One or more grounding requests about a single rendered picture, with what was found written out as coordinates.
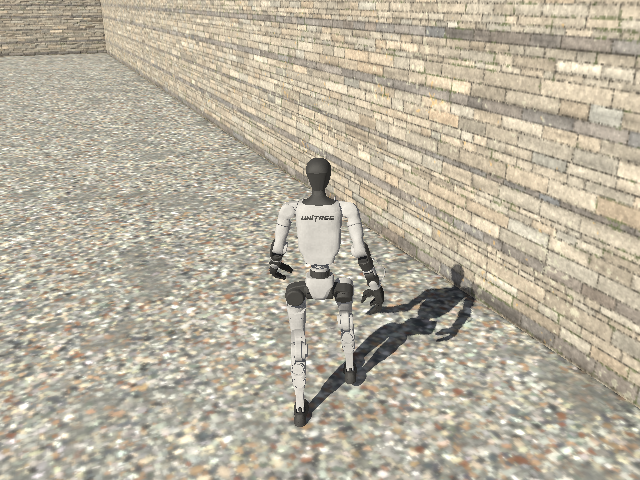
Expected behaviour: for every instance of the robot left foot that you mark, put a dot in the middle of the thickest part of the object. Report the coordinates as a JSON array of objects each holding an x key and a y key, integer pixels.
[{"x": 300, "y": 417}]

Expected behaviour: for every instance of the robot left hand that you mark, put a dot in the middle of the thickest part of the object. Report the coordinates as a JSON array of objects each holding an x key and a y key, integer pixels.
[{"x": 279, "y": 275}]

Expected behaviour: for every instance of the robot left forearm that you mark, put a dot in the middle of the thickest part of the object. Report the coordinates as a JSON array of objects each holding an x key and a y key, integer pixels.
[{"x": 275, "y": 259}]

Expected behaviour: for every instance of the left robot upper arm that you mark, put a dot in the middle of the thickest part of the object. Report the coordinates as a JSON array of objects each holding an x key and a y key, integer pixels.
[{"x": 287, "y": 211}]

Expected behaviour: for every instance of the right robot upper arm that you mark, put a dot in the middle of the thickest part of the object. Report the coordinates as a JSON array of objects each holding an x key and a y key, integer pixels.
[{"x": 349, "y": 210}]

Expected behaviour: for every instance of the robot right forearm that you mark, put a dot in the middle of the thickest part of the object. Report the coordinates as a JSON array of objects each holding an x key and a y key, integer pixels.
[{"x": 368, "y": 269}]

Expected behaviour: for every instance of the robot right hand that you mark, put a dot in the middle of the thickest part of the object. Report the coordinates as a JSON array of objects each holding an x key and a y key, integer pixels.
[{"x": 378, "y": 300}]

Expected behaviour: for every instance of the robot left thigh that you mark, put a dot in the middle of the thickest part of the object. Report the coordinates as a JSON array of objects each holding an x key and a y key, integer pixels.
[{"x": 296, "y": 307}]

